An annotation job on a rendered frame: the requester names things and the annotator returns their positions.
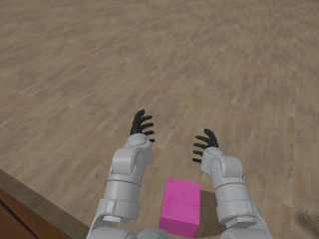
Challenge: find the robot right forearm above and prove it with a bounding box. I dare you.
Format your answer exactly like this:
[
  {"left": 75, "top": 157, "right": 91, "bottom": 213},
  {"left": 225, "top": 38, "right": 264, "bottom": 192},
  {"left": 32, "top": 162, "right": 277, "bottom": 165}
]
[{"left": 200, "top": 146, "right": 274, "bottom": 239}]

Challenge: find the right robot hand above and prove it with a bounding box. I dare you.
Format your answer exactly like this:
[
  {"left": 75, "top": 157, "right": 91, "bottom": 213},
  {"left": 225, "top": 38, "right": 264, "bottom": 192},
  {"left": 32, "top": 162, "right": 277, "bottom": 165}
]
[{"left": 192, "top": 128, "right": 219, "bottom": 163}]

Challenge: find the robot right upper arm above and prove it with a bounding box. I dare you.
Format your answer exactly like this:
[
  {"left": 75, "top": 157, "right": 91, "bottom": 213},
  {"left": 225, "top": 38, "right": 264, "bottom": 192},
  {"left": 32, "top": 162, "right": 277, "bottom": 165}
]
[{"left": 219, "top": 228, "right": 273, "bottom": 239}]

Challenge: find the robot left thigh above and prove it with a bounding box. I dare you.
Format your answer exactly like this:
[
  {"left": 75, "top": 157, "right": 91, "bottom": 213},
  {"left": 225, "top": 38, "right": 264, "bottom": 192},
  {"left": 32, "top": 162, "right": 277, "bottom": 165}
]
[{"left": 137, "top": 227, "right": 171, "bottom": 239}]

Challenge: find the robot left forearm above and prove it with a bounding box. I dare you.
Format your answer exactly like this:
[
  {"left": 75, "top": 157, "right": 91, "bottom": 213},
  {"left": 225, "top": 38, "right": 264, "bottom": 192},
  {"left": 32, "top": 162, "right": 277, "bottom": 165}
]
[{"left": 86, "top": 133, "right": 154, "bottom": 239}]

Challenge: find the robot left upper arm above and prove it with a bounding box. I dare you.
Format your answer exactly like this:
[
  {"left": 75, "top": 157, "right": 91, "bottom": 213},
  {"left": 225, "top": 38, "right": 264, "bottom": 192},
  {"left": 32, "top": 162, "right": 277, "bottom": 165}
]
[{"left": 88, "top": 225, "right": 139, "bottom": 239}]

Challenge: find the left robot hand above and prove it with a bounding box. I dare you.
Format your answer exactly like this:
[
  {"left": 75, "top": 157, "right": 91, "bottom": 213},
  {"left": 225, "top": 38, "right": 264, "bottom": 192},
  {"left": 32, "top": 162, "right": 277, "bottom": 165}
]
[{"left": 130, "top": 110, "right": 156, "bottom": 142}]

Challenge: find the carton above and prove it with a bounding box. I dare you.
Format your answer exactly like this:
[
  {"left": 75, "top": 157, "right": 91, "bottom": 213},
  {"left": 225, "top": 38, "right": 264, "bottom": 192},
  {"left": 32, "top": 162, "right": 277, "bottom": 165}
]
[{"left": 159, "top": 177, "right": 200, "bottom": 238}]

